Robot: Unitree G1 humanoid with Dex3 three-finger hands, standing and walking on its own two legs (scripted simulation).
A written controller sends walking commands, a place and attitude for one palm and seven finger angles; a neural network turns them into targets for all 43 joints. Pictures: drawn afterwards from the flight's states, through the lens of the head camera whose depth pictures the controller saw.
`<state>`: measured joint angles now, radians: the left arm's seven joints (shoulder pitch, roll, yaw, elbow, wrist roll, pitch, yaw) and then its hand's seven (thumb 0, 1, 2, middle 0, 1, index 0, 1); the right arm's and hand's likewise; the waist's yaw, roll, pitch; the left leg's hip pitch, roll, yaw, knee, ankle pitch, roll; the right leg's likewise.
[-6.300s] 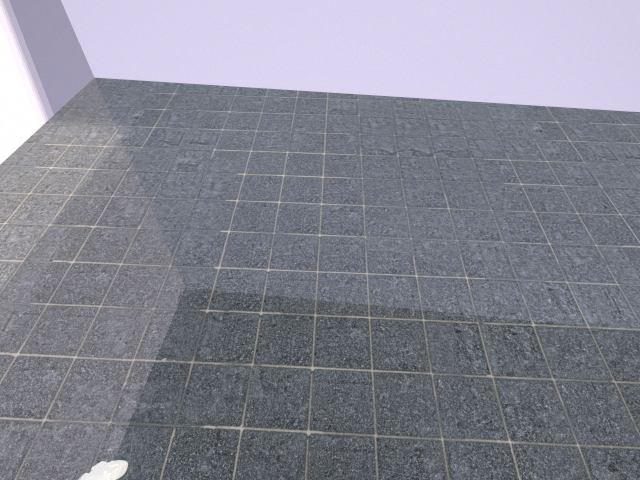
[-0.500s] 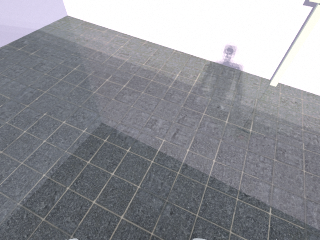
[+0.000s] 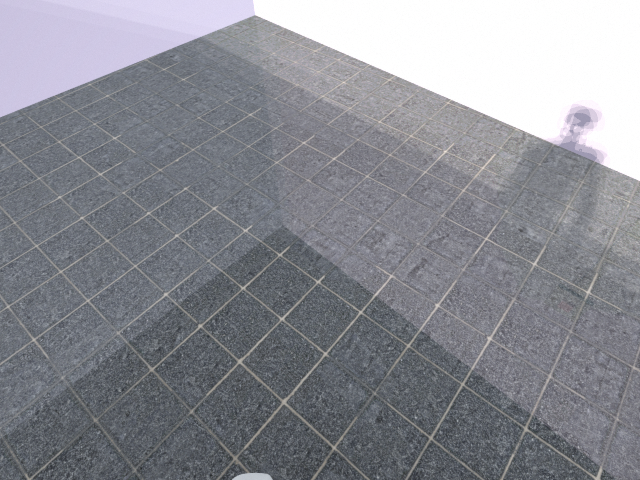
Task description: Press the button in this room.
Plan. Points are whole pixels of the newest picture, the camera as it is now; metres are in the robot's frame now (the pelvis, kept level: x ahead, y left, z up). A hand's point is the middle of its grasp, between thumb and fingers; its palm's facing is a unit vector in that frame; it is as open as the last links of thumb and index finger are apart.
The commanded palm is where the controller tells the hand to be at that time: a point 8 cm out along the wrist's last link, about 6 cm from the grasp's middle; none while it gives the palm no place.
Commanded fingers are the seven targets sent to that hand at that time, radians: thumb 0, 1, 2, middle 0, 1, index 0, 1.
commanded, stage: turn or walk to find it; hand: left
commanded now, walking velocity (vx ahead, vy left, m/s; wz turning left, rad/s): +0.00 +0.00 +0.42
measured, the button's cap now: out of the picture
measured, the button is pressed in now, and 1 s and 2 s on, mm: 0 0 0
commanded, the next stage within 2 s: none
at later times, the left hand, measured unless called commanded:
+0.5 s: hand out of the picture +0.04 +0.23 -0.15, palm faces +0.19 -0.94 -0.28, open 7.4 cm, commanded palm none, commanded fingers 0.00 0.90 0.90 -0.20 -0.30 -0.20 -0.30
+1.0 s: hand out of the picture -0.13 +0.22 -0.19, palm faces +0.45 -0.86 -0.24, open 7.4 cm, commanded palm none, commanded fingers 0.00 0.90 0.90 -0.20 -0.30 -0.20 -0.30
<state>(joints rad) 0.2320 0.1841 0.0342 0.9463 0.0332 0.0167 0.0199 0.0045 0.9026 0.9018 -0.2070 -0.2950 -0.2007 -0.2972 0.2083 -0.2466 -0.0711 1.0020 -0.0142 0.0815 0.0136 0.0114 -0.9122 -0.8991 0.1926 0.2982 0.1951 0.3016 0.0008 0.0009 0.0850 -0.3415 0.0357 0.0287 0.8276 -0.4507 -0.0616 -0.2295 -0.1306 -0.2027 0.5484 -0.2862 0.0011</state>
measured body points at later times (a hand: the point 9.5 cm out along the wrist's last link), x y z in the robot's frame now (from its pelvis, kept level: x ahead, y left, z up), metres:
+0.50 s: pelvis -0.03 +0.01 +0.00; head -0.01 +0.00 +0.45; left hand +0.03 +0.28 -0.13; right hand +0.07 -0.22 -0.16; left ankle -0.01 +0.13 -0.74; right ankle -0.01 -0.11 -0.73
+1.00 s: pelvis -0.08 +0.02 -0.01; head -0.06 +0.04 +0.44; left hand -0.15 +0.26 -0.17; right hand +0.09 -0.19 -0.15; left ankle -0.13 +0.12 -0.74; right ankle -0.01 -0.10 -0.73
